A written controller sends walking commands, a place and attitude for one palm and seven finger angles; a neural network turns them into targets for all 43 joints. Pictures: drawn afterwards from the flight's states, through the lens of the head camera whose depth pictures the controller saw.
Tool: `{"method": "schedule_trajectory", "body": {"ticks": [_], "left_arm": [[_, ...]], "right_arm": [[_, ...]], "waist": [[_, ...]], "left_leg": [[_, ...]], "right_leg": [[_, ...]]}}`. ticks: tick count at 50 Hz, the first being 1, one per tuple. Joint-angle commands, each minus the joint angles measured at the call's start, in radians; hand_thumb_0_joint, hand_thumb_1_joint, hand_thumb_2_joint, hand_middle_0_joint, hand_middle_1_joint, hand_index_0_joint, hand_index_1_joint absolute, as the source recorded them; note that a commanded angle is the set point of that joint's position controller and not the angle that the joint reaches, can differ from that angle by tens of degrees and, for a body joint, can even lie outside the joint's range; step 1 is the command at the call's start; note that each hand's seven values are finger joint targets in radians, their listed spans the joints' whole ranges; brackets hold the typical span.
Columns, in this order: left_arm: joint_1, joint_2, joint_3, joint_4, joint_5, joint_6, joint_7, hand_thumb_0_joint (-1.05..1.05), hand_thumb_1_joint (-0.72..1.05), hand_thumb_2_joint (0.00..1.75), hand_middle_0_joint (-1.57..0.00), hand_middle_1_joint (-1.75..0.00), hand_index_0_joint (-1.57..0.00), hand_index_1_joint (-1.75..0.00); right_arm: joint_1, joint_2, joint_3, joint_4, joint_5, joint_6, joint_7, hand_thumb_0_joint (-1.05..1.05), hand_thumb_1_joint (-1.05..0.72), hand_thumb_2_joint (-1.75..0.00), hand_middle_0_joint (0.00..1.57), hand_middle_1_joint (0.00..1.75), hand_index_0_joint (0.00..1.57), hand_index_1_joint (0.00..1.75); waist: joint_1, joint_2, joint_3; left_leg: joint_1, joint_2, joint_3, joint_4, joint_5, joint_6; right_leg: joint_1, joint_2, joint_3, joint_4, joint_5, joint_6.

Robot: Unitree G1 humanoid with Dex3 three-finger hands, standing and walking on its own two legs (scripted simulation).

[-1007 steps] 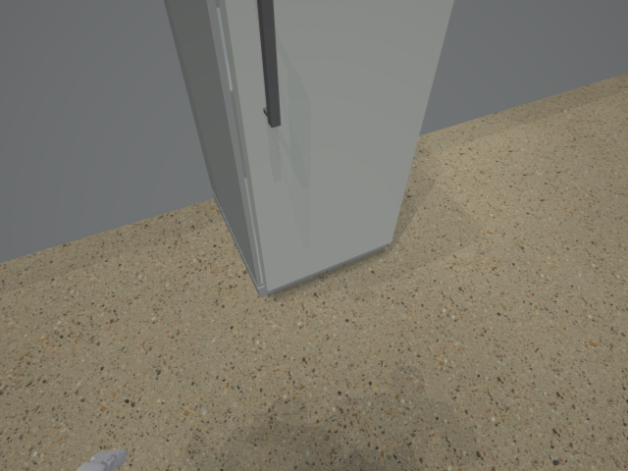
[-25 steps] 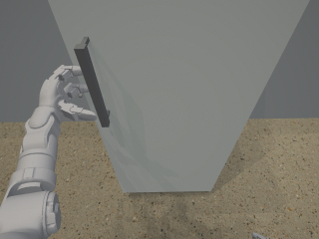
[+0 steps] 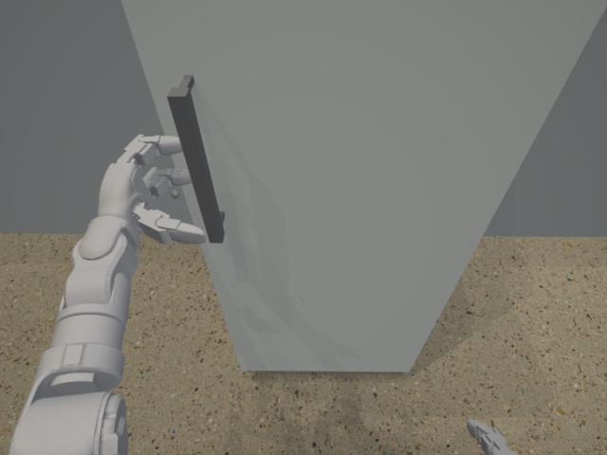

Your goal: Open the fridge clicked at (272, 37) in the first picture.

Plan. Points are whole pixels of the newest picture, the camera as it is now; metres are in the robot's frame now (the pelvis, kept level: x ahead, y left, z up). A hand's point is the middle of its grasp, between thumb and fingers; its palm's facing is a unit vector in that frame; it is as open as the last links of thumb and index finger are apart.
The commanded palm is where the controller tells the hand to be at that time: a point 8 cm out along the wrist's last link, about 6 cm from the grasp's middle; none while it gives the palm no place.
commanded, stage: slide the fingers in behind the handle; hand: left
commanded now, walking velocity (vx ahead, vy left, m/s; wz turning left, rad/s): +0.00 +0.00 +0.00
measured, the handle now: (204, 169) +0.46 +0.17 +0.15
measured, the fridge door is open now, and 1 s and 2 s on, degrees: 0 0 0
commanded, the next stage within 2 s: grip the handle and tug to test in 1.30 s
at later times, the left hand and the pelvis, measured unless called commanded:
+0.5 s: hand (200, 187) +0.41 +0.16 +0.15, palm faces +0.03 -1.00 +0.01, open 14.0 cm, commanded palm +0.38 +0.21 +0.15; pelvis +0.01 +0.00 +0.00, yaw +0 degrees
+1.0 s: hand (207, 188) +0.41 +0.15 +0.16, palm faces +0.05 -1.00 +0.01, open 14.0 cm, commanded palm +0.38 +0.20 +0.15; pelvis +0.01 -0.01 +0.00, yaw +0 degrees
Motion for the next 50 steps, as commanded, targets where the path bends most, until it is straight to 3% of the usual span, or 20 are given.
{"method": "schedule_trajectory", "body": {"ticks": [1, 4, 7, 8, 11, 13, 17, 21, 22, 23, 24, 31, 35, 37, 39, 40, 44, 46, 48, 50], "left_arm": [[-0.526, 0.190, 0.027, -0.219, -0.001, -0.037, 0.031, 0.00, -0.50, 0.30, -0.30, -1.20, -0.30, -1.20], [-0.487, 0.187, 0.034, -0.245, 0.007, -0.053, 0.044, 0.00, -0.50, 0.30, -0.30, -1.20, -0.30, -1.20], [-0.483, 0.176, 0.032, -0.211, 0.005, -0.053, 0.045, 0.00, -0.50, 0.30, -0.30, -1.20, -0.30, -1.20], [-0.443, 0.210, 0.060, -0.177, 0.007, -0.050, 0.046, 0.00, -0.50, 0.30, -0.30, -1.20, -0.30, -1.20], [-0.493, 0.151, 0.007, -0.202, 0.011, -0.045, 0.046, 0.00, -0.50, 0.30, -0.30, -1.20, -0.30, -1.20], [-0.449, 0.194, 0.046, -0.190, 0.011, -0.044, 0.052, 0.00, -0.50, 0.30, -0.30, -1.20, -0.30, -1.20], [-0.526, 0.138, -0.003, -0.231, 0.010, -0.050, 0.055, 0.00, -0.50, 0.30, -0.30, -1.20, -0.30, -1.20], [-0.487, 0.171, 0.036, -0.237, 0.013, -0.053, 0.070, 0.00, -0.50, 0.30, -0.30, -1.20, -0.30, -1.20], [-0.456, 0.142, 0.019, -0.230, 0.010, -0.048, 0.070, 0.00, -0.50, 0.30, -0.30, -1.20, -0.30, -1.20], [-0.444, 0.173, 0.040, -0.226, 0.014, -0.051, 0.074, 0.00, -0.50, 0.30, -0.30, -1.20, -0.30, -1.20], [-0.439, 0.137, 0.011, -0.234, 0.014, -0.048, 0.071, 0.00, -0.50, 0.30, -0.30, -1.20, -0.30, -1.20], [-0.401, 0.142, 0.032, -0.292, 0.012, -0.037, 0.088, 0.00, -0.50, 0.30, -0.30, -1.20, -0.30, -1.20], [-0.432, 0.109, -0.006, -0.274, 0.019, -0.021, 0.096, 0.00, -0.50, 0.30, -0.30, -1.20, -0.30, -1.20], [-0.461, 0.128, 0.008, -0.288, 0.019, -0.020, 0.101, 0.00, -0.50, 0.30, -0.30, -1.20, -0.30, -1.20], [-0.443, 0.151, 0.030, -0.294, 0.018, -0.027, 0.104, 0.00, -0.50, 0.30, -0.30, -1.20, -0.30, -1.20], [-0.451, 0.120, 0.001, -0.284, 0.019, -0.026, 0.101, 0.00, -0.50, 0.30, -0.30, -1.20, -0.30, -1.20], [-0.439, 0.147, 0.024, -0.250, 0.020, -0.030, 0.096, 0.00, -0.50, 0.30, -0.30, -1.20, -0.30, -1.20], [-0.450, 0.113, -0.004, -0.237, 0.015, -0.024, 0.086, 0.00, -0.50, 0.30, -0.30, -1.20, -0.30, -1.20], [-0.425, 0.158, 0.037, -0.206, 0.013, -0.025, 0.086, 0.00, -0.50, 0.30, -0.30, -1.20, -0.30, -1.20], [-0.479, 0.123, -0.004, -0.250, 0.014, -0.033, 0.080, 0.00, -0.50, 0.30, -0.30, -1.20, -0.30, -1.20]], "right_arm": [[-0.063, -0.134, -0.053, -0.126, -0.002, -0.048, -0.013, 0.00, -0.90, -0.90, 0.20, 0.30, 0.20, 0.30], [-0.064, -0.128, -0.052, -0.133, -0.009, -0.046, -0.008, 0.00, -0.90, -0.90, 0.20, 0.30, 0.20, 0.30], [-0.062, -0.125, -0.051, -0.128, -0.009, -0.043, -0.005, 0.00, -0.90, -0.90, 0.20, 0.30, 0.20, 0.30], [-0.057, -0.132, -0.052, -0.126, -0.009, -0.037, -0.005, 0.00, -0.90, -0.90, 0.20, 0.30, 0.20, 0.30], [-0.073, -0.122, -0.049, -0.137, -0.006, -0.034, -0.002, 0.00, -0.90, -0.90, 0.20, 0.30, 0.20, 0.30], [-0.064, -0.130, -0.053, -0.136, -0.008, -0.028, -0.001, 0.00, -0.90, -0.90, 0.20, 0.30, 0.20, 0.30], [-0.066, -0.122, -0.055, -0.134, -0.007, -0.030, -0.003, 0.00, -0.90, -0.90, 0.20, 0.30, 0.20, 0.30], [-0.058, -0.125, -0.060, -0.127, -0.011, -0.029, -0.001, 0.00, -0.90, -0.90, 0.20, 0.30, 0.20, 0.30], [-0.061, -0.122, -0.059, -0.131, -0.010, -0.030, 0.001, 0.00, -0.90, -0.90, 0.20, 0.30, 0.20, 0.30], [-0.053, -0.128, -0.061, -0.127, -0.011, -0.027, 0.002, 0.00, -0.90, -0.90, 0.20, 0.30, 0.20, 0.30], [-0.065, -0.123, -0.060, -0.134, -0.009, -0.027, 0.003, 0.00, -0.90, -0.90, 0.20, 0.30, 0.20, 0.30], [-0.069, -0.119, -0.064, -0.138, -0.012, -0.025, 0.009, 0.00, -0.90, -0.90, 0.20, 0.30, 0.20, 0.30], [-0.073, -0.117, -0.060, -0.134, -0.010, -0.017, 0.005, 0.00, -0.90, -0.90, 0.20, 0.30, 0.20, 0.30], [-0.078, -0.116, -0.058, -0.133, -0.011, -0.016, 0.003, 0.00, -0.90, -0.90, 0.20, 0.30, 0.20, 0.30], [-0.081, -0.117, -0.059, -0.137, -0.013, -0.015, 0.001, 0.00, -0.90, -0.90, 0.20, 0.30, 0.20, 0.30], [-0.087, -0.112, -0.055, -0.136, -0.012, -0.014, 0.000, 0.00, -0.90, -0.90, 0.20, 0.30, 0.20, 0.30], [-0.080, -0.115, -0.055, -0.131, -0.013, -0.010, 0.001, 0.00, -0.90, -0.90, 0.20, 0.30, 0.20, 0.30], [-0.085, -0.113, -0.055, -0.135, -0.010, -0.010, 0.000, 0.00, -0.90, -0.90, 0.20, 0.30, 0.20, 0.30], [-0.077, -0.120, -0.056, -0.132, -0.013, -0.006, -0.002, 0.00, -0.90, -0.90, 0.20, 0.30, 0.20, 0.30], [-0.088, -0.113, -0.053, -0.140, -0.010, -0.006, -0.002, 0.00, -0.90, -0.90, 0.20, 0.30, 0.20, 0.30]], "waist": [[-0.032, -0.002, -0.237], [-0.012, 0.017, -0.306], [-0.013, -0.005, -0.285], [-0.008, -0.038, -0.274], [-0.017, 0.014, -0.257], [-0.006, -0.025, -0.271], [-0.025, -0.001, -0.273], [-0.011, -0.014, -0.300], [-0.009, -0.017, -0.297], [-0.005, -0.044, -0.298], [-0.006, -0.019, -0.289], [0.006, -0.030, -0.299], [-0.013, -0.049, -0.244], [-0.012, -0.019, -0.263], [-0.003, -0.041, -0.287], [-0.011, -0.029, -0.267], [-0.007, -0.034, -0.265], [-0.015, -0.036, -0.256], [-0.007, -0.076, -0.252], [-0.016, -0.026, -0.268]], "left_leg": [[0.220, -0.028, -0.092, -0.059, 0.094, 0.024], [0.248, -0.027, -0.092, -0.051, 0.166, 0.021], [0.235, -0.029, -0.085, -0.047, 0.180, 0.020], [0.219, -0.025, -0.085, -0.049, 0.173, 0.022], [0.219, -0.028, -0.081, -0.053, 0.163, 0.020], [0.213, -0.026, -0.081, -0.050, 0.172, 0.022], [0.233, -0.027, -0.080, -0.048, 0.173, 0.022], [0.233, -0.029, -0.076, -0.044, 0.204, 0.024], [0.230, -0.030, -0.071, -0.044, 0.202, 0.024], [0.220, -0.028, -0.074, -0.045, 0.208, 0.025], [0.220, -0.030, -0.067, -0.047, 0.202, 0.027], [0.227, -0.032, -0.059, -0.046, 0.234, 0.027], [0.212, -0.032, -0.060, -0.052, 0.194, 0.029], [0.218, -0.035, -0.059, -0.051, 0.180, 0.028], [0.215, -0.036, -0.056, -0.051, 0.192, 0.032], [0.215, -0.036, -0.053, -0.049, 0.188, 0.031], [0.206, -0.038, -0.054, -0.047, 0.194, 0.031], [0.204, -0.039, -0.051, -0.044, 0.176, 0.031], [0.189, -0.038, -0.053, -0.044, 0.173, 0.034], [0.201, -0.041, -0.053, -0.043, 0.179, 0.032]], "right_leg": [[-0.078, 0.052, 0.038, -0.081, 0.154, -0.022], [-0.032, 0.049, 0.036, -0.066, 0.218, -0.027], [-0.028, 0.051, 0.036, -0.064, 0.247, -0.026], [-0.019, 0.051, 0.034, -0.068, 0.240, -0.024], [-0.035, 0.049, 0.036, -0.069, 0.237, -0.025], [-0.014, 0.051, 0.035, -0.069, 0.240, -0.025], [-0.035, 0.052, 0.035, -0.068, 0.243, -0.024], [-0.005, 0.053, 0.039, -0.063, 0.281, -0.025], [-0.005, 0.053, 0.037, -0.064, 0.283, -0.023], [0.013, 0.053, 0.034, -0.063, 0.284, -0.023], [0.005, 0.051, 0.039, -0.064, 0.289, -0.022], [0.030, 0.053, 0.040, -0.062, 0.335, -0.022], [0.003, 0.053, 0.038, -0.073, 0.300, -0.018], [0.005, 0.051, 0.044, -0.077, 0.287, -0.020], [0.033, 0.047, 0.050, -0.075, 0.307, -0.017], [0.021, 0.047, 0.048, -0.076, 0.307, -0.017], [0.029, 0.046, 0.050, -0.073, 0.324, -0.018], [0.010, 0.046, 0.050, -0.078, 0.311, -0.014], [0.025, 0.045, 0.050, -0.078, 0.307, -0.014], [0.021, 0.043, 0.052, -0.072, 0.315, -0.015]]}}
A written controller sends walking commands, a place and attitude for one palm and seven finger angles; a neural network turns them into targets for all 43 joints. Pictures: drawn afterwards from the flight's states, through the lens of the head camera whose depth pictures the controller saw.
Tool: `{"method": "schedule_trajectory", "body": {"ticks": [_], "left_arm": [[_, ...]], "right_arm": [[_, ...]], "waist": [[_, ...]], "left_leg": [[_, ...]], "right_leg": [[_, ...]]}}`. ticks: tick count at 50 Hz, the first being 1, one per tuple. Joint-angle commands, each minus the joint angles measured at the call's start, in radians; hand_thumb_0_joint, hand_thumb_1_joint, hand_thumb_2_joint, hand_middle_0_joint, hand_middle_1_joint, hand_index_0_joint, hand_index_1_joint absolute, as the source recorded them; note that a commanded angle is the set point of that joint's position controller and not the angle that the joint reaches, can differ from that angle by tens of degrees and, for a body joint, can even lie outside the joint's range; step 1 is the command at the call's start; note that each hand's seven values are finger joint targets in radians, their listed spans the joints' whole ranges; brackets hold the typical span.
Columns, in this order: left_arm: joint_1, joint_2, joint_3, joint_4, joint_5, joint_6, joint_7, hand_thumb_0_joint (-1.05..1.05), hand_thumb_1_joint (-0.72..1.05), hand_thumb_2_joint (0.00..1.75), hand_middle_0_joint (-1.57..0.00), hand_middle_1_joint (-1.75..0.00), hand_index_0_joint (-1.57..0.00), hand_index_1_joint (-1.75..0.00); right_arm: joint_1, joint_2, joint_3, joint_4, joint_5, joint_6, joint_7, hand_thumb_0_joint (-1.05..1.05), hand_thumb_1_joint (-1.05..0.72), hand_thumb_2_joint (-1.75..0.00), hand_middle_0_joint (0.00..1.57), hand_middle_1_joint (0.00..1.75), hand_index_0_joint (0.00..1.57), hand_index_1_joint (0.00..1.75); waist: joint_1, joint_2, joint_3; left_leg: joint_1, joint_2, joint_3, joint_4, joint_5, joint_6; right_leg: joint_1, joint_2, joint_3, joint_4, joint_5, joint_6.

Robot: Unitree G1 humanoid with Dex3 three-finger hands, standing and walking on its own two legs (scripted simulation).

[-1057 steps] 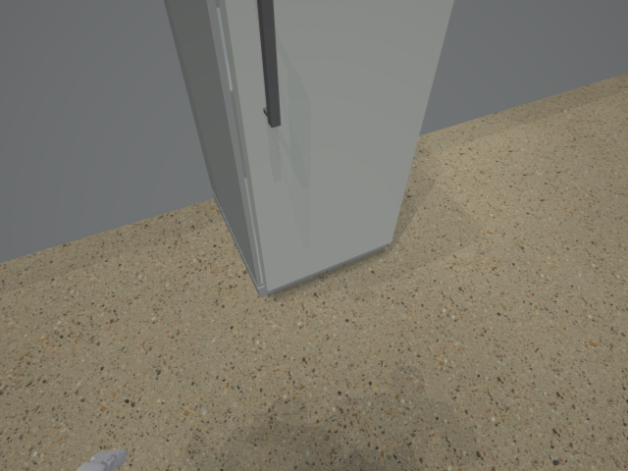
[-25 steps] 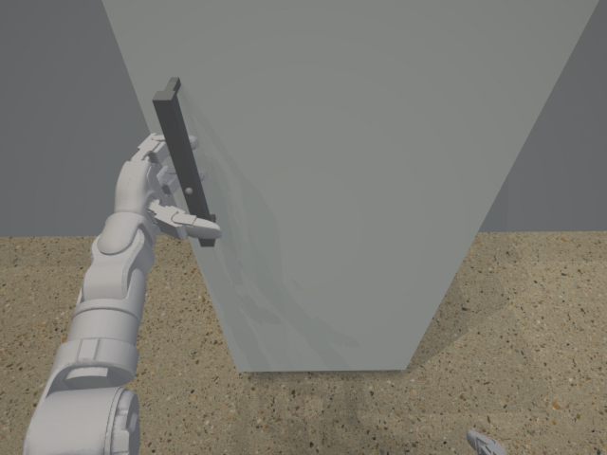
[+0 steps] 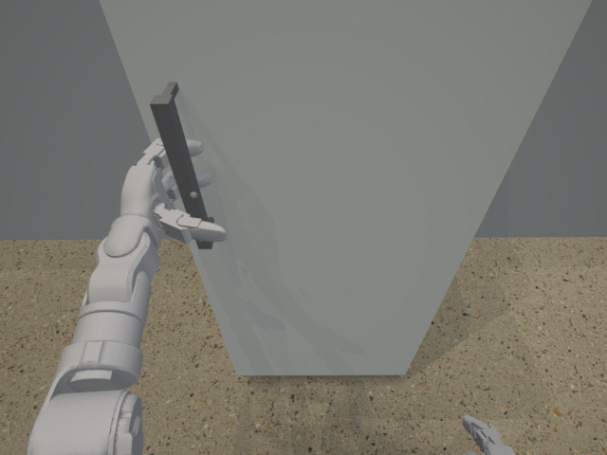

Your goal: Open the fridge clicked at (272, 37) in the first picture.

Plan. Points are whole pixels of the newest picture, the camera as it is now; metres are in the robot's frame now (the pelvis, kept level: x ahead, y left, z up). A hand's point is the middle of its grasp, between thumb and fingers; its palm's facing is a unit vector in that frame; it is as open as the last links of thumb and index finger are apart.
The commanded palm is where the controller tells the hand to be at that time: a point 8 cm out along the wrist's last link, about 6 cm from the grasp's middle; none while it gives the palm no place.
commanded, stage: slide the fingers in behind the handle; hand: left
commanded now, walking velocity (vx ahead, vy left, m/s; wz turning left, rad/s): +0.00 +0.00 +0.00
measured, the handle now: (191, 175) +0.45 +0.19 +0.14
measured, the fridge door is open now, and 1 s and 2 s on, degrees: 0 0 0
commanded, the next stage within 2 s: grip the handle and tug to test in 0.30 s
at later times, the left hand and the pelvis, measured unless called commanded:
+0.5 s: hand (200, 192) +0.41 +0.16 +0.15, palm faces +0.03 -1.00 +0.01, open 13.9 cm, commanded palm +0.38 +0.21 +0.15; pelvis +0.00 +0.01 +0.00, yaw +0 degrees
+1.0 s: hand (202, 192) +0.41 +0.16 +0.15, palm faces +0.05 -1.00 +0.00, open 6.9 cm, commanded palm +0.38 +0.21 +0.15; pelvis +0.00 +0.01 +0.00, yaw +0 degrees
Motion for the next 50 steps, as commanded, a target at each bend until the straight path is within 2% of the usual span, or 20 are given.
{"method": "schedule_trajectory", "body": {"ticks": [1, 7, 9, 11, 12, 13, 14, 16, 18, 20, 23, 26, 29, 35, 37, 39, 41, 46, 48, 50], "left_arm": [[-0.466, 0.171, 0.028, -0.254, -0.011, -0.076, -0.003, 0.00, -0.50, 0.30, -0.30, -1.20, -0.30, -1.20], [-0.441, 0.173, 0.032, -0.221, -0.016, -0.076, -0.004, 0.00, -0.50, 0.30, -0.30, -1.20, -0.30, -1.20], [-0.467, 0.215, 0.057, -0.207, -0.012, -0.075, 0.001, 0.00, -0.50, 0.30, -0.30, -1.20, -0.30, -1.20], [-0.510, 0.179, 0.022, -0.217, -0.007, -0.079, 0.003, 0.00, -0.50, 0.30, -0.30, -1.20, -0.30, -1.20], [-0.532, 0.169, 0.015, -0.223, -0.006, -0.086, 0.006, 0.00, -0.50, 0.30, -0.30, -1.20, -0.30, -1.20], [-0.519, 0.176, 0.021, -0.243, -0.005, -0.098, 0.009, 0.00, -0.50, 0.30, -0.30, -1.20, -0.30, -1.20], [-0.505, 0.173, 0.024, -0.257, -0.004, -0.105, 0.011, 0.00, -0.50, 0.30, -0.30, -1.20, -0.30, -1.20], [-0.481, 0.145, 0.012, -0.250, -0.009, -0.109, 0.016, 0.00, -0.50, 0.30, -0.30, -1.20, -0.30, -1.20], [-0.401, 0.164, 0.036, -0.204, -0.005, -0.099, 0.018, 0.00, -0.50, 0.30, -0.30, -1.20, -0.30, -1.20], [-0.427, 0.131, 0.004, -0.208, 0.000, -0.082, 0.022, 0.00, -0.50, 0.30, -0.30, -1.20, -0.30, -1.20], [-0.420, 0.168, 0.038, -0.214, 0.008, -0.070, 0.039, 0.00, -0.36, 0.36, -0.32, -1.22, -0.32, -1.22], [-0.467, 0.127, -0.003, -0.230, 0.009, -0.070, 0.037, 0.00, -0.22, 0.42, -0.33, -1.24, -0.33, -1.24], [-0.476, 0.153, 0.019, -0.246, 0.006, -0.083, 0.040, 0.00, -0.08, 0.48, -0.35, -1.26, -0.35, -1.26], [-0.491, 0.110, -0.022, -0.235, 0.016, -0.084, 0.046, 0.00, 0.20, 0.60, -0.38, -1.30, -0.38, -1.30], [-0.511, 0.115, -0.016, -0.210, 0.016, -0.077, 0.047, 0.00, 0.29, 0.64, -0.38, -1.31, -0.38, -1.31], [-0.503, 0.139, -0.001, -0.205, 0.018, -0.080, 0.046, 0.00, 0.39, 0.68, -0.40, -1.33, -0.40, -1.33], [-0.522, 0.093, -0.037, -0.233, 0.015, -0.089, 0.041, 0.00, 0.48, 0.72, -0.41, -1.34, -0.41, -1.34], [-0.488, 0.079, -0.045, -0.242, 0.013, -0.099, 0.043, 0.00, 0.71, 0.82, -0.43, -1.37, -0.43, -1.37], [-0.461, 0.119, -0.012, -0.236, 0.013, -0.099, 0.042, 0.00, 0.81, 0.86, -0.44, -1.39, -0.44, -1.39], [-0.472, 0.103, -0.024, -0.248, 0.011, -0.099, 0.038, 0.00, 0.90, 0.90, -0.45, -1.40, -0.45, -1.40]], "right_arm": [[-0.061, -0.119, -0.053, -0.139, 0.003, -0.048, -0.009, 0.00, -0.90, -0.90, 0.20, 0.30, 0.20, 0.30], [-0.056, -0.125, -0.053, -0.134, 0.004, -0.049, -0.008, 0.00, -0.90, -0.90, 0.20, 0.30, 0.20, 0.30], [-0.054, -0.131, -0.052, -0.130, 0.003, -0.044, -0.012, 0.00, -0.90, -0.90, 0.20, 0.30, 0.20, 0.30], [-0.056, -0.124, -0.051, -0.129, 0.005, -0.046, -0.012, 0.00, -0.90, -0.90, 0.20, 0.30, 0.20, 0.30], [-0.049, -0.123, -0.051, -0.124, 0.002, -0.050, -0.012, 0.00, -0.90, -0.90, 0.20, 0.30, 0.20, 0.30], [-0.045, -0.126, -0.056, -0.127, 0.001, -0.053, -0.011, 0.00, -0.90, -0.90, 0.20, 0.30, 0.20, 0.30], [-0.049, -0.124, -0.058, -0.131, 0.000, -0.056, -0.009, 0.00, -0.90, -0.90, 0.20, 0.30, 0.20, 0.30], [-0.040, -0.122, -0.058, -0.124, -0.001, -0.063, -0.004, 0.00, -0.90, -0.90, 0.20, 0.30, 0.20, 0.30], [-0.032, -0.129, -0.060, -0.121, -0.002, -0.059, -0.001, 0.00, -0.90, -0.90, 0.20, 0.30, 0.20, 0.30], [-0.045, -0.125, -0.057, -0.127, 0.001, -0.055, 0.001, 0.00, -0.90, -0.90, 0.20, 0.30, 0.20, 0.30], [-0.045, -0.128, -0.057, -0.132, -0.002, -0.048, 0.000, 0.00, -0.90, -0.90, 0.20, 0.30, 0.20, 0.30], [-0.048, -0.122, -0.055, -0.130, 0.001, -0.048, -0.001, 0.00, -0.90, -0.90, 0.20, 0.30, 0.20, 0.30], [-0.044, -0.124, -0.056, -0.128, -0.002, -0.050, -0.004, 0.00, -0.90, -0.90, 0.20, 0.30, 0.20, 0.30], [-0.045, -0.119, -0.055, -0.122, -0.002, -0.051, -0.001, 0.00, -0.90, -0.90, 0.20, 0.30, 0.20, 0.30], [-0.039, -0.121, -0.056, -0.114, -0.003, -0.051, -0.003, 0.00, -0.90, -0.90, 0.20, 0.30, 0.20, 0.30], [-0.042, -0.125, -0.055, -0.118, -0.004, -0.046, -0.006, 0.00, -0.90, -0.90, 0.20, 0.30, 0.20, 0.30], [-0.044, -0.118, -0.057, -0.122, -0.003, -0.051, -0.002, 0.00, -0.90, -0.90, 0.20, 0.30, 0.20, 0.30], [-0.043, -0.118, -0.059, -0.123, -0.004, -0.056, 0.004, 0.00, -0.90, -0.90, 0.20, 0.30, 0.20, 0.30], [-0.035, -0.125, -0.061, -0.120, -0.006, -0.052, 0.003, 0.00, -0.90, -0.90, 0.20, 0.30, 0.20, 0.30], [-0.047, -0.120, -0.059, -0.126, -0.004, -0.052, 0.004, 0.00, -0.90, -0.90, 0.20, 0.30, 0.20, 0.30]], "waist": [[-0.010, -0.019, -0.272], [-0.010, -0.047, -0.255], [-0.012, -0.058, -0.237], [-0.019, -0.001, -0.241], [-0.023, -0.008, -0.260], [-0.016, -0.017, -0.292], [-0.008, 0.017, -0.317], [-0.009, -0.017, -0.312], [0.006, -0.045, -0.296], [-0.004, -0.048, -0.259], [0.008, -0.044, -0.257], [-0.011, -0.038, -0.246], [-0.006, -0.038, -0.269], [-0.013, 0.001, -0.269], [-0.021, -0.039, -0.259], [-0.013, -0.037, -0.260], [-0.016, -0.009, -0.290], [-0.012, -0.019, -0.298], [-0.002, -0.036, -0.308], [-0.007, -0.017, -0.292]], "left_leg": [[0.188, -0.051, -0.050, -0.013, 0.183, 0.049], [0.172, -0.050, -0.055, -0.015, 0.164, 0.048], [0.155, -0.048, -0.056, -0.021, 0.140, 0.049], [0.175, -0.049, -0.058, -0.020, 0.132, 0.047], [0.190, -0.048, -0.064, -0.017, 0.147, 0.047], [0.203, -0.045, -0.065, -0.013, 0.168, 0.047], [0.217, -0.046, -0.065, -0.012, 0.186, 0.045], [0.221, -0.043, -0.068, -0.012, 0.210, 0.042], [0.198, -0.041, -0.065, -0.014, 0.220, 0.042], [0.181, -0.043, -0.059, -0.023, 0.186, 0.043], [0.174, -0.041, -0.058, -0.030, 0.176, 0.044], [0.189, -0.039, -0.061, -0.031, 0.166, 0.044], [0.200, -0.038, -0.066, -0.029, 0.182, 0.043], [0.215, -0.040, -0.071, -0.027, 0.186, 0.039], [0.209, -0.038, -0.072, -0.026, 0.171, 0.041], [0.197, -0.040, -0.070, -0.028, 0.175, 0.043], [0.225, -0.043, -0.069, -0.020, 0.201, 0.041], [0.231, -0.041, -0.070, -0.014, 0.230, 0.042], [0.220, -0.042, -0.068, -0.014, 0.236, 0.042], [0.220, -0.043, -0.067, -0.016, 0.232, 0.042]], "right_leg": [[-0.011, 0.031, 0.052, -0.057, 0.321, -0.002], [-0.021, 0.034, 0.048, -0.058, 0.298, 0.000], [-0.024, 0.031, 0.051, -0.065, 0.270, 0.003], [-0.047, 0.033, 0.051, -0.067, 0.244, -0.003], [-0.047, 0.036, 0.048, -0.063, 0.252, -0.005], [-0.028, 0.037, 0.044, -0.056, 0.262, -0.006], [-0.023, 0.036, 0.047, -0.052, 0.279, -0.009], [-0.022, 0.041, 0.038, -0.047, 0.303, -0.009], [-0.006, 0.041, 0.034, -0.045, 0.313, -0.009], [-0.025, 0.039, 0.037, -0.053, 0.295, -0.004], [-0.013, 0.039, 0.038, -0.059, 0.270, -0.006], [-0.036, 0.041, 0.039, -0.065, 0.260, -0.007], [-0.023, 0.041, 0.040, -0.062, 0.270, -0.008], [-0.041, 0.042, 0.036, -0.060, 0.265, -0.012], [-0.053, 0.044, 0.035, -0.065, 0.255, -0.008], [-0.032, 0.040, 0.039, -0.063, 0.264, -0.009], [-0.035, 0.041, 0.038, -0.056, 0.287, -0.011], [-0.027, 0.042, 0.035, -0.050, 0.317, -0.011], [0.000, 0.041, 0.035, -0.050, 0.326, -0.012], [-0.012, 0.042, 0.035, -0.050, 0.329, -0.011]]}}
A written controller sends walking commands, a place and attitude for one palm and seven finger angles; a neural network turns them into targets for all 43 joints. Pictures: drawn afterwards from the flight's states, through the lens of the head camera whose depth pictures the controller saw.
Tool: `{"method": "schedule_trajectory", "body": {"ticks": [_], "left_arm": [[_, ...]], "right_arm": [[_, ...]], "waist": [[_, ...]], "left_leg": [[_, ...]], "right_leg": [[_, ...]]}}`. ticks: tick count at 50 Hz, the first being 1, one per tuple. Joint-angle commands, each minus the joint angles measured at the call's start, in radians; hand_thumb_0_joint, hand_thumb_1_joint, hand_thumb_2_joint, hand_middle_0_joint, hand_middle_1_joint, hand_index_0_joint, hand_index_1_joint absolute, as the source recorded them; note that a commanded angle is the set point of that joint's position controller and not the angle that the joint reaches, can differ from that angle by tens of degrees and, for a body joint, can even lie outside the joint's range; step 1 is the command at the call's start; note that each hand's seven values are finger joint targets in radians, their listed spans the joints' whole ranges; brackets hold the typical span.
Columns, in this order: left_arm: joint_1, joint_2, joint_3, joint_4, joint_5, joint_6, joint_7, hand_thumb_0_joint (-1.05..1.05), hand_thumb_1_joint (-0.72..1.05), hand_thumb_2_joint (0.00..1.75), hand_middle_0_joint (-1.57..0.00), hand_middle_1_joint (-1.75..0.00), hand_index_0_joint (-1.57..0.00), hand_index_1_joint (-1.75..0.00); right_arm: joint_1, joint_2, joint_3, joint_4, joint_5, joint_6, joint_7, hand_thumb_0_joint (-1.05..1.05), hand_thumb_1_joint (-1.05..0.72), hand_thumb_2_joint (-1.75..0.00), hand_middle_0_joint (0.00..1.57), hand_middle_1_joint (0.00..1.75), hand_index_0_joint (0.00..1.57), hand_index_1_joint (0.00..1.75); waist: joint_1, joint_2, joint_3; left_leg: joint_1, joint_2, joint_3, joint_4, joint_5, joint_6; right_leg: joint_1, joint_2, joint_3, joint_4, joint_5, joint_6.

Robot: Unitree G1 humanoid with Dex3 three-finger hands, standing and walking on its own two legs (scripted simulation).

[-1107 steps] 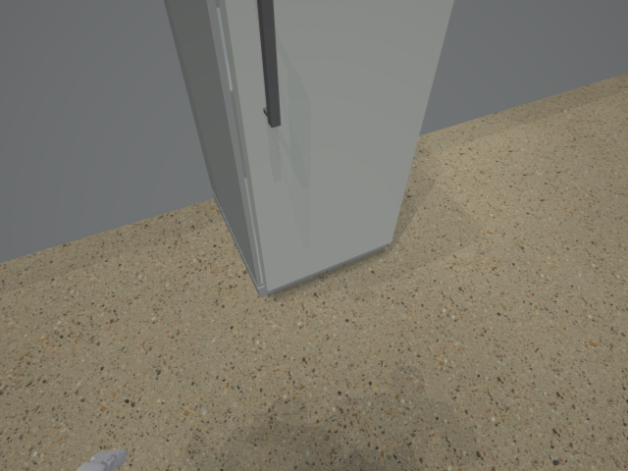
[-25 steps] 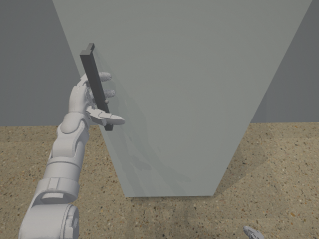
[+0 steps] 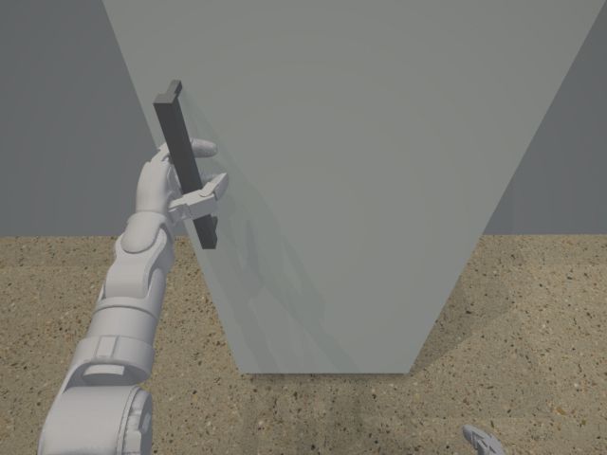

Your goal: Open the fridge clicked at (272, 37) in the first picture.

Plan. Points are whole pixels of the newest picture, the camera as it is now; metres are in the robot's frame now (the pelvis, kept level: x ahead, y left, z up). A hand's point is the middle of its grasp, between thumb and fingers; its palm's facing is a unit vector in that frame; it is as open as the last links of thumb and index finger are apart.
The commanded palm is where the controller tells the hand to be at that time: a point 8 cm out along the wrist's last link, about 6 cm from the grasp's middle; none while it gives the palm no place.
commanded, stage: grip the handle and tug to test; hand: left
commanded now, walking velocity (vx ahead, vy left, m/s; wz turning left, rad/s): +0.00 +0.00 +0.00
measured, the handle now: (194, 175) +0.45 +0.18 +0.14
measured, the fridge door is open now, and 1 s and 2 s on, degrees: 0 0 17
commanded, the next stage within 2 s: pull the door a little, standing still in 0.82 s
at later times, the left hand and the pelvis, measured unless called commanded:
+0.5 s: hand (206, 192) +0.41 +0.15 +0.15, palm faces +0.04 -1.00 +0.00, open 5.3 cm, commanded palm +0.36 +0.20 +0.15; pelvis +0.01 +0.00 +0.00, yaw -1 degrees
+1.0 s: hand (203, 199) +0.39 +0.15 +0.15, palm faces +0.04 -1.00 -0.01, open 5.8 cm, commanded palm +0.35 +0.20 +0.15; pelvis +0.05 +0.00 +0.00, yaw -2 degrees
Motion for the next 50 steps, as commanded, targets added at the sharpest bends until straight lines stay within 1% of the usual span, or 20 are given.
{"method": "schedule_trajectory", "body": {"ticks": [1, 6, 8, 10, 16, 19, 22, 23, 24, 27, 28, 33, 35, 37, 40, 42, 43, 46, 48, 50], "left_arm": [[-0.454, 0.141, 0.017, -0.263, -0.012, -0.077, -0.018, 0.00, 0.90, 0.90, -0.45, -1.40, -0.45, -1.40], [-0.402, 0.112, 0.002, -0.320, -0.017, -0.076, -0.022, 0.00, 0.90, 0.90, -0.45, -1.40, -0.45, -1.40], [-0.389, 0.120, 0.005, -0.303, -0.018, -0.069, -0.023, 0.00, 0.90, 0.90, -0.45, -1.40, -0.45, -1.40], [-0.380, 0.170, 0.054, -0.331, -0.020, -0.065, -0.023, 0.00, 0.90, 0.90, -0.45, -1.40, -0.45, -1.40], [-0.330, 0.156, 0.050, -0.370, -0.028, -0.051, -0.033, 0.00, 0.90, 0.90, -0.45, -1.40, -0.45, -1.40], [-0.315, 0.181, 0.074, -0.375, -0.031, -0.038, -0.031, 0.00, 0.90, 0.90, -0.45, -1.40, -0.45, -1.40], [-0.293, 0.186, 0.084, -0.405, -0.033, -0.028, -0.039, 0.00, 0.90, 0.90, -0.45, -1.40, -0.45, -1.40], [-0.247, 0.207, 0.105, -0.409, -0.030, -0.028, -0.036, 0.00, 0.90, 0.90, -0.45, -1.40, -0.45, -1.40], [-0.219, 0.173, 0.080, -0.431, -0.035, -0.026, -0.040, 0.00, 0.90, 0.90, -0.45, -1.40, -0.45, -1.40], [-0.181, 0.149, 0.065, -0.466, -0.041, -0.011, -0.041, 0.00, 0.90, 0.90, -0.45, -1.40, -0.45, -1.40], [-0.151, 0.173, 0.086, -0.460, -0.039, -0.007, -0.038, 0.00, 0.90, 0.90, -0.45, -1.40, -0.45, -1.40], [-0.050, 0.150, 0.074, -0.566, -0.040, 0.017, -0.041, 0.00, 0.90, 0.90, -0.45, -1.40, -0.45, -1.40], [0.005, 0.168, 0.102, -0.625, -0.043, 0.028, -0.038, 0.00, 0.90, 0.90, -0.45, -1.40, -0.45, -1.40], [0.043, 0.124, 0.059, -0.684, -0.044, 0.043, -0.043, 0.00, 0.90, 0.90, -0.45, -1.40, -0.45, -1.40], [0.144, 0.143, 0.085, -0.770, -0.048, 0.059, -0.040, 0.00, 0.90, 0.90, -0.45, -1.40, -0.45, -1.40], [0.164, 0.116, 0.055, -0.817, -0.047, 0.075, -0.044, 0.00, 0.90, 0.90, -0.45, -1.40, -0.45, -1.40], [0.202, 0.125, 0.064, -0.809, -0.050, 0.083, -0.039, 0.00, 0.90, 0.90, -0.45, -1.40, -0.45, -1.40], [0.185, 0.108, 0.050, -0.836, -0.052, 0.110, -0.036, 0.00, 0.90, 0.90, -0.45, -1.40, -0.45, -1.40], [0.030, 0.169, 0.084, -0.734, -0.041, 0.127, -0.023, 0.00, 0.90, 0.90, -0.45, -1.40, -0.45, -1.40], [0.058, 0.135, 0.074, -0.757, -0.042, 0.136, -0.026, 0.00, 0.90, 0.90, -0.45, -1.40, -0.45, -1.40]], "right_arm": [[-0.063, -0.126, -0.051, -0.135, 0.003, -0.046, -0.009, 0.00, -0.90, -0.90, 0.20, 0.30, 0.20, 0.30], [-0.068, -0.122, -0.053, -0.145, 0.001, -0.051, -0.002, 0.00, -0.90, -0.90, 0.20, 0.30, 0.20, 0.30], [-0.061, -0.128, -0.054, -0.143, 0.001, -0.047, -0.004, 0.00, -0.90, -0.90, 0.20, 0.30, 0.20, 0.30], [-0.069, -0.129, -0.055, -0.148, 0.000, -0.046, -0.005, 0.00, -0.90, -0.90, 0.20, 0.30, 0.20, 0.30], [-0.083, -0.123, -0.052, -0.157, 0.002, -0.041, -0.005, 0.00, -0.90, -0.90, 0.20, 0.30, 0.20, 0.30], [-0.084, -0.128, -0.053, -0.163, 0.000, -0.036, -0.006, 0.00, -0.90, -0.90, 0.20, 0.30, 0.20, 0.30], [-0.094, -0.124, -0.052, -0.172, 0.000, -0.031, -0.007, 0.00, -0.90, -0.90, 0.20, 0.30, 0.20, 0.30], [-0.093, -0.126, -0.054, -0.175, -0.002, -0.029, -0.007, 0.00, -0.90, -0.90, 0.20, 0.30, 0.20, 0.30], [-0.103, -0.119, -0.052, -0.182, 0.000, -0.030, -0.003, 0.00, -0.90, -0.90, 0.20, 0.30, 0.20, 0.30], [-0.108, -0.119, -0.052, -0.193, 0.001, -0.031, 0.002, 0.00, -0.90, -0.90, 0.20, 0.30, 0.20, 0.30], [-0.108, -0.124, -0.055, -0.192, 0.001, -0.028, 0.001, 0.00, -0.90, -0.90, 0.20, 0.30, 0.20, 0.30], [-0.123, -0.119, -0.056, -0.216, -0.001, -0.027, 0.008, 0.00, -0.90, -0.90, 0.20, 0.30, 0.20, 0.30], [-0.126, -0.115, -0.057, -0.225, -0.003, -0.027, 0.011, 0.00, -0.90, -0.90, 0.20, 0.30, 0.20, 0.30], [-0.135, -0.109, -0.055, -0.235, -0.002, -0.028, 0.017, 0.00, -0.90, -0.90, 0.20, 0.30, 0.20, 0.30], [-0.142, -0.108, -0.055, -0.250, -0.007, -0.027, 0.021, 0.00, -0.90, -0.90, 0.20, 0.30, 0.20, 0.30], [-0.148, -0.103, -0.053, -0.254, -0.007, -0.026, 0.023, 0.00, -0.90, -0.90, 0.20, 0.30, 0.20, 0.30], [-0.146, -0.107, -0.053, -0.256, -0.008, -0.025, 0.022, 0.00, -0.90, -0.90, 0.20, 0.30, 0.20, 0.30], [-0.151, -0.104, -0.052, -0.252, -0.010, -0.025, 0.018, 0.00, -0.90, -0.90, 0.20, 0.30, 0.20, 0.30], [-0.136, -0.121, -0.052, -0.213, -0.013, -0.013, 0.001, 0.00, -0.90, -0.90, 0.20, 0.30, 0.20, 0.30], [-0.139, -0.110, -0.053, -0.222, -0.013, -0.016, -0.001, 0.00, -0.90, -0.90, 0.20, 0.30, 0.20, 0.30]], "waist": [[-0.014, -0.030, -0.291], [-0.002, -0.014, -0.319], [-0.005, -0.054, -0.300], [0.007, -0.041, -0.318], [0.011, -0.018, -0.311], [0.015, -0.046, -0.314], [0.020, -0.021, -0.319], [0.033, -0.024, -0.334], [0.033, -0.003, -0.326], [0.032, -0.027, -0.312], [0.036, -0.044, -0.308], [0.049, -0.021, -0.330], [0.058, -0.019, -0.355], [0.054, -0.007, -0.343], [0.067, -0.015, -0.358], [0.061, 0.006, -0.349], [0.067, -0.015, -0.335], [0.054, -0.008, -0.313], [0.024, -0.034, -0.250], [0.035, 0.000, -0.305]], "left_leg": [[0.228, -0.034, -0.064, -0.017, 0.237, 0.036], [0.251, -0.035, -0.063, -0.009, 0.296, 0.036], [0.233, -0.034, -0.061, -0.011, 0.289, 0.038], [0.232, -0.037, -0.056, -0.012, 0.301, 0.040], [0.239, -0.037, -0.049, -0.014, 0.326, 0.037], [0.227, -0.037, -0.050, -0.016, 0.326, 0.038], [0.233, -0.040, -0.042, -0.016, 0.338, 0.038], [0.236, -0.038, -0.041, -0.012, 0.365, 0.037], [0.239, -0.038, -0.041, -0.015, 0.381, 0.036], [0.239, -0.035, -0.041, -0.015, 0.383, 0.034], [0.234, -0.033, -0.035, -0.015, 0.381, 0.036], [0.256, -0.031, -0.029, -0.011, 0.457, 0.035], [0.267, -0.028, -0.032, -0.012, 0.507, 0.033], [0.284, -0.024, -0.031, -0.008, 0.544, 0.032], [0.287, -0.021, -0.031, -0.009, 0.595, 0.033], [0.299, -0.018, -0.030, -0.006, 0.630, 0.031], [0.288, -0.016, -0.032, -0.003, 0.629, 0.032], [0.293, -0.018, -0.032, -0.011, 0.580, 0.029], [0.268, -0.025, -0.028, -0.014, 0.497, 0.030], [0.296, -0.028, -0.032, -0.003, 0.579, 0.034]], "right_leg": [[-0.014, 0.049, 0.035, -0.046, 0.334, -0.017], [0.005, 0.049, 0.031, -0.035, 0.388, -0.019], [0.016, 0.049, 0.029, -0.040, 0.388, -0.017], [0.033, 0.047, 0.036, -0.036, 0.417, -0.016], [0.045, 0.046, 0.033, -0.033, 0.446, -0.018], [0.060, 0.044, 0.033, -0.034, 0.452, -0.015], [0.069, 0.042, 0.037, -0.032, 0.476, -0.016], [0.092, 0.041, 0.035, -0.028, 0.491, -0.018], [0.089, 0.041, 0.034, -0.024, 0.505, -0.018], [0.082, 0.045, 0.030, -0.025, 0.510, -0.016], [0.093, 0.044, 0.031, -0.028, 0.512, -0.015], [0.120, 0.042, 0.031, -0.017, 0.580, -0.015], [0.141, 0.041, 0.030, -0.009, 0.619, -0.015], [0.128, 0.041, 0.027, -0.009, 0.634, -0.012], [0.159, 0.039, 0.027, -0.003, 0.682, -0.011], [0.151, 0.039, 0.026, -0.002, 0.694, -0.010], [0.157, 0.038, 0.024, -0.004, 0.692, -0.010], [0.132, 0.042, 0.023, -0.014, 0.662, -0.008], [0.100, 0.045, 0.027, -0.032, 0.624, -0.009], [0.119, 0.041, 0.026, -0.018, 0.673, -0.011]]}}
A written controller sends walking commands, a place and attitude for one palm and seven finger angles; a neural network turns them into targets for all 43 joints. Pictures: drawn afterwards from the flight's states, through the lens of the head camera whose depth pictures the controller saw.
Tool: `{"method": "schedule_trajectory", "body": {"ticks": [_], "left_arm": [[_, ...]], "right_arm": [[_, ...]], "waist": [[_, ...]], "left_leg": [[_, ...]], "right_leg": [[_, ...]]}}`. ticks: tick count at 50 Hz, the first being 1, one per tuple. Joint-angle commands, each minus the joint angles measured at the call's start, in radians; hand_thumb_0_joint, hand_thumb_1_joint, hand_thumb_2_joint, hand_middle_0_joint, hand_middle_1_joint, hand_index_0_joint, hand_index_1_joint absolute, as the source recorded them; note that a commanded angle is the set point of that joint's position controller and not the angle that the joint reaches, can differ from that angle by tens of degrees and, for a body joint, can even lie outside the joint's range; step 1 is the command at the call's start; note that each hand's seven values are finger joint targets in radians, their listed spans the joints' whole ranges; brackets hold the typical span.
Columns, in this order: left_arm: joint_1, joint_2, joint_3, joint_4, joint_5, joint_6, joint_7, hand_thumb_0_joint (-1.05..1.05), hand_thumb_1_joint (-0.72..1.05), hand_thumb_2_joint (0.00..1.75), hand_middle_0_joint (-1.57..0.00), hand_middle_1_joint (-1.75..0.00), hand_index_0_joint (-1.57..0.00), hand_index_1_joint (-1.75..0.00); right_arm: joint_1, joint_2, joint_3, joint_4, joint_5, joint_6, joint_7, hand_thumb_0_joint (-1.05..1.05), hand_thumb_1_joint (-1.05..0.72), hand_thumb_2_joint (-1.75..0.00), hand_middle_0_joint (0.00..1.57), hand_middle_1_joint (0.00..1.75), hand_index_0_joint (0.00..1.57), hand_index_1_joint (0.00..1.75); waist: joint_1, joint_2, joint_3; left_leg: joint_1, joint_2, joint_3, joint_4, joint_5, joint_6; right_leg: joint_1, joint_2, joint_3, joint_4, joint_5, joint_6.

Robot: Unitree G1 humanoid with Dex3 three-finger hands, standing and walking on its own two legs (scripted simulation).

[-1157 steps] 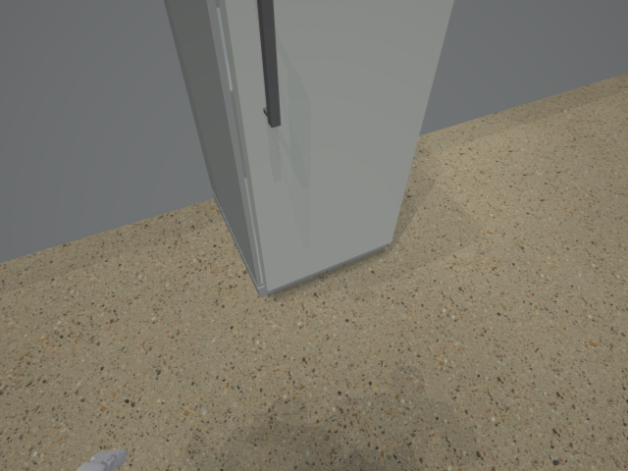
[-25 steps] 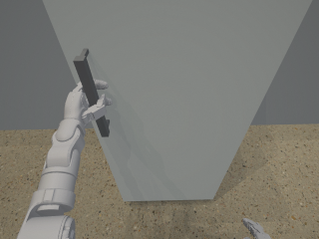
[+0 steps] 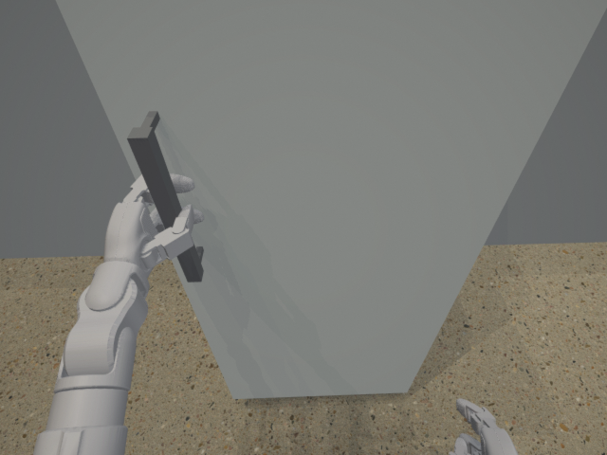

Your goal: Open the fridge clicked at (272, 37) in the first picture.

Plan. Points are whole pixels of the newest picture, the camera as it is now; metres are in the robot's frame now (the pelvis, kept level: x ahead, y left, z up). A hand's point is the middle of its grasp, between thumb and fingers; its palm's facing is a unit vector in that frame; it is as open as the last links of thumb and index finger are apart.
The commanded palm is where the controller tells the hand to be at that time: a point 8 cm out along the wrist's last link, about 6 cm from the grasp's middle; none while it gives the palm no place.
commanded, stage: pull the door a little, standing still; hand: left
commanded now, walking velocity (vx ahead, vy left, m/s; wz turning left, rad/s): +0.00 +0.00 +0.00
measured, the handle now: (176, 207) +0.39 +0.19 +0.14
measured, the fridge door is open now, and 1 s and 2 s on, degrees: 0 17 53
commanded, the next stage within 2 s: walk backward, drawing the door open in 0.40 s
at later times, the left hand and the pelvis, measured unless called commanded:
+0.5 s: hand (180, 275) +0.28 +0.15 +0.15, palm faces +0.04 -1.00 -0.05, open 6.3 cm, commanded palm +0.24 +0.21 +0.15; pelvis +0.04 +0.00 +0.00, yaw -4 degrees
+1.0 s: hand (189, 332) +0.21 +0.13 +0.14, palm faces +0.25 -0.91 -0.33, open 6.7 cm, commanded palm +0.17 +0.17 +0.15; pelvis -0.01 -0.05 +0.00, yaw +2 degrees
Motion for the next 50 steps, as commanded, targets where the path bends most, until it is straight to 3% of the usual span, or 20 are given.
{"method": "schedule_trajectory", "body": {"ticks": [1, 8, 14, 19, 24, 25, 26, 27, 29, 31, 34, 36, 39, 41, 43, 44, 45, 47, 48, 50], "left_arm": [[-0.275, 0.145, 0.046, -0.249, -0.008, -0.047, -0.017, 0.00, 0.90, 0.90, -0.45, -1.40, -0.45, -1.40], [-0.084, 0.130, 0.043, -0.336, -0.023, -0.059, -0.035, 0.00, 0.90, 0.90, -0.45, -1.40, -0.45, -1.40], [0.123, 0.126, 0.046, -0.517, -0.032, -0.052, -0.050, 0.00, 0.90, 0.90, -0.45, -1.40, -0.45, -1.40], [0.413, 0.098, 0.043, -0.707, -0.053, -0.051, -0.047, 0.00, 0.90, 0.90, -0.45, -1.40, -0.45, -1.40], [0.770, 0.061, 0.016, -0.947, -0.059, -0.064, -0.048, 0.00, 0.90, 0.90, -0.45, -1.40, -0.45, -1.40], [0.781, 0.087, 0.044, -0.974, -0.060, -0.068, -0.044, 0.00, 0.90, 0.90, -0.45, -1.40, -0.45, -1.40], [0.300, 0.339, 0.137, -0.935, 0.106, -0.196, 0.064, 0.00, 0.90, 0.90, -0.45, -1.40, -0.45, -1.40], [0.519, 0.167, 0.052, -0.780, 0.102, -0.223, 0.096, 0.00, 0.90, 0.90, -0.45, -1.40, -0.45, -1.40], [0.629, 0.113, -0.036, -0.787, 0.121, -0.271, 0.108, 0.00, 0.90, 0.90, -0.45, -1.40, -0.45, -1.40], [0.663, 0.121, -0.048, -0.810, 0.131, -0.293, 0.121, 0.00, 0.90, 0.90, -0.45, -1.40, -0.45, -1.40], [0.692, 0.101, -0.071, -0.812, 0.145, -0.307, 0.140, 0.00, 0.90, 0.90, -0.45, -1.40, -0.45, -1.40], [0.711, 0.097, -0.068, -0.797, 0.154, -0.317, 0.149, 0.00, 0.90, 0.90, -0.45, -1.40, -0.45, -1.40], [0.699, 0.118, -0.043, -0.792, 0.159, -0.339, 0.156, 0.00, 0.90, 0.90, -0.45, -1.40, -0.45, -1.40], [0.691, 0.138, -0.006, -0.782, 0.157, -0.357, 0.156, 0.00, 0.90, 0.90, -0.45, -1.40, -0.45, -1.40], [0.653, 0.188, 0.055, -0.758, 0.147, -0.393, 0.156, 0.00, 0.90, 0.90, -0.45, -1.40, -0.45, -1.40], [0.674, 0.193, 0.086, -0.700, 0.143, -0.398, 0.158, 0.00, 0.90, 0.90, -0.45, -1.40, -0.45, -1.40], [0.672, 0.162, 0.065, -0.674, 0.147, -0.399, 0.153, 0.00, 0.90, 0.90, -0.45, -1.40, -0.45, -1.40], [0.625, 0.145, 0.054, -0.670, 0.160, -0.392, 0.150, 0.00, 0.90, 0.90, -0.45, -1.40, -0.45, -1.40], [0.593, 0.150, 0.046, -0.668, 0.163, -0.395, 0.153, 0.00, 0.90, 0.90, -0.45, -1.40, -0.45, -1.40], [0.575, 0.142, 0.037, -0.713, 0.155, -0.396, 0.154, 0.00, 0.90, 0.90, -0.45, -1.40, -0.45, -1.40]], "right_arm": [[-0.102, -0.112, -0.047, -0.147, -0.002, -0.047, -0.016, 0.00, -0.90, -0.90, 0.20, 0.30, 0.20, 0.30], [-0.131, -0.105, -0.043, -0.181, -0.005, -0.041, -0.006, 0.00, -0.90, -0.90, 0.20, 0.30, 0.20, 0.30], [-0.145, -0.088, -0.035, -0.220, -0.005, -0.039, 0.010, 0.00, -0.90, -0.90, 0.20, 0.30, 0.20, 0.30], [-0.160, -0.075, -0.029, -0.254, -0.006, -0.054, 0.024, 0.00, -0.90, -0.90, 0.20, 0.30, 0.20, 0.30], [-0.151, -0.065, -0.032, -0.279, -0.010, -0.084, 0.042, 0.00, -0.90, -0.90, 0.20, 0.30, 0.20, 0.30], [-0.142, -0.067, -0.035, -0.270, -0.010, -0.088, 0.041, 0.00, -0.90, -0.90, 0.20, 0.30, 0.20, 0.30], [-0.100, -0.123, -0.033, -0.247, -0.033, -0.062, 0.006, 0.00, -0.90, -0.90, 0.20, 0.30, 0.20, 0.30], [-0.089, -0.093, -0.043, -0.225, -0.044, -0.055, -0.007, 0.00, -0.90, -0.90, 0.20, 0.30, 0.20, 0.30], [-0.102, -0.096, -0.030, -0.244, -0.053, -0.043, -0.016, 0.00, -0.90, -0.90, 0.20, 0.30, 0.20, 0.30], [-0.096, -0.105, -0.037, -0.250, -0.058, -0.026, -0.007, 0.00, -0.90, -0.90, 0.20, 0.30, 0.20, 0.30], [-0.108, -0.092, -0.040, -0.252, -0.076, -0.029, 0.005, 0.00, -0.90, -0.90, 0.20, 0.30, 0.20, 0.30], [-0.104, -0.084, -0.043, -0.254, -0.078, -0.034, 0.010, 0.00, -0.90, -0.90, 0.20, 0.30, 0.20, 0.30], [-0.098, -0.077, -0.045, -0.257, -0.073, -0.025, 0.008, 0.00, -0.90, -0.90, 0.20, 0.30, 0.20, 0.30], [-0.111, -0.063, -0.045, -0.265, -0.066, -0.014, 0.006, 0.00, -0.90, -0.90, 0.20, 0.30, 0.20, 0.30], [-0.148, -0.040, -0.039, -0.270, -0.063, -0.005, -0.016, 0.00, -0.90, -0.90, 0.20, 0.30, 0.20, 0.30], [-0.162, -0.025, -0.032, -0.272, -0.059, -0.007, -0.026, 0.00, -0.90, -0.90, 0.20, 0.30, 0.20, 0.30], [-0.173, -0.014, -0.025, -0.265, -0.059, -0.012, -0.032, 0.00, -0.90, -0.90, 0.20, 0.30, 0.20, 0.30], [-0.152, -0.008, -0.022, -0.234, -0.065, -0.017, -0.038, 0.00, -0.90, -0.90, 0.20, 0.30, 0.20, 0.30], [-0.149, -0.016, -0.027, -0.212, -0.066, -0.021, -0.045, 0.00, -0.90, -0.90, 0.20, 0.30, 0.20, 0.30], [-0.137, -0.020, -0.034, -0.209, -0.065, -0.022, -0.053, 0.00, -0.90, -0.90, 0.20, 0.30, 0.20, 0.30]], "waist": [[0.035, 0.008, -0.298], [0.059, -0.059, -0.291], [0.077, 0.006, -0.294], [0.089, 0.004, -0.242], [0.098, 0.017, -0.217], [0.093, 0.016, -0.218], [0.002, -0.017, -0.105], [-0.006, -0.060, -0.090], [-0.004, 0.008, -0.101], [-0.010, 0.094, -0.116], [-0.006, 0.144, -0.068], [-0.008, 0.115, -0.064], [-0.013, 0.052, -0.097], [-0.002, -0.051, -0.152], [0.022, -0.244, -0.158], [0.047, -0.303, -0.142], [0.063, -0.297, -0.135], [0.047, -0.248, -0.153], [0.036, -0.176, -0.152], [0.023, -0.154, -0.176]], "left_leg": [[0.212, -0.031, -0.063, 0.053, 0.677, 0.045], [0.183, -0.028, -0.064, 0.037, 0.645, 0.046], [0.178, -0.023, -0.060, 0.040, 0.719, 0.045], [0.131, -0.022, -0.070, 0.034, 0.656, 0.038], [0.104, -0.022, -0.075, 0.079, 0.725, 0.039], [0.106, -0.021, -0.075, 0.085, 0.715, 0.036], [0.090, -0.025, -0.056, 0.119, 0.643, 0.057], [0.090, -0.028, -0.086, 0.136, 0.644, 0.053], [0.158, -0.013, -0.106, 0.091, 0.832, 0.060], [0.257, 0.031, -0.155, 0.047, 1.077, 0.070], [0.311, 0.091, -0.211, 0.014, 1.167, 0.085], [0.314, 0.093, -0.211, 0.023, 1.145, 0.074], [0.313, 0.055, -0.180, 0.074, 1.133, 0.059], [0.215, 0.005, -0.120, 0.149, 0.934, 0.040], [-0.151, -0.092, -0.054, 0.236, 0.204, 0.010], [-0.272, -0.116, -0.058, 0.291, -0.038, 0.018], [-0.315, -0.112, -0.072, 0.329, -0.120, 0.033], [-0.292, -0.084, -0.078, 0.320, -0.076, 0.031], [-0.245, -0.077, -0.070, 0.278, -0.012, 0.030], [-0.119, -0.073, -0.037, 0.136, 0.119, 0.030]], "right_leg": [[0.049, 0.032, -0.009, 0.038, 0.735, -0.011], [0.089, 0.027, -0.014, 0.040, 0.747, -0.008], [0.108, 0.020, -0.014, 0.055, 0.808, -0.005], [0.089, 0.027, -0.025, 0.055, 0.739, -0.006], [0.068, 0.017, -0.041, 0.093, 0.825, 0.011], [0.062, 0.018, -0.041, 0.098, 0.826, 0.012], [-0.025, -0.006, 0.042, 0.033, 0.842, 0.033], [-0.050, -0.030, 0.014, 0.024, 0.836, 0.027], [-0.072, -0.004, -0.031, 0.079, 0.790, 0.043], [-0.148, 0.045, -0.040, 0.159, 0.499, 0.049], [-0.247, 0.060, -0.026, 0.161, 0.153, 0.037], [-0.245, 0.057, -0.023, 0.101, 0.149, 0.033], [-0.182, 0.058, -0.032, 0.034, 0.386, 0.041], [-0.034, 0.036, -0.034, 0.013, 0.749, 0.044], [0.230, -0.089, 0.012, 0.046, 1.328, 0.040], [0.276, -0.139, 0.027, 0.065, 1.420, 0.064], [0.269, -0.166, 0.039, 0.076, 1.399, 0.079], [0.221, -0.185, 0.031, 0.095, 1.268, 0.036], [0.180, -0.181, 0.016, 0.103, 1.196, 0.021], [0.113, -0.130, -0.034, 0.137, 1.059, 0.042]]}}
